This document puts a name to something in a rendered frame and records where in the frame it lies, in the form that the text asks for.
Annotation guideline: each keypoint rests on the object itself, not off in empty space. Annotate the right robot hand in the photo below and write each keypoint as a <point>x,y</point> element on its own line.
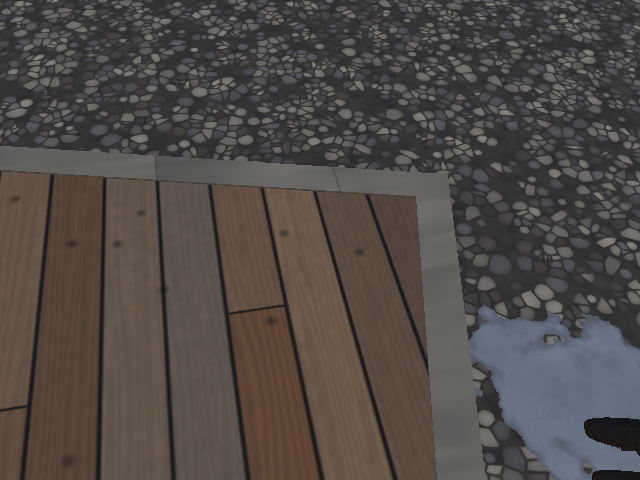
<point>618,432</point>

